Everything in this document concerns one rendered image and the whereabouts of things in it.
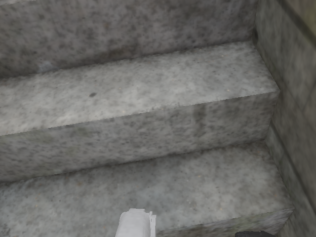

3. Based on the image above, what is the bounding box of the left robot thigh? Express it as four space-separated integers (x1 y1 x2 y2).
115 208 157 237

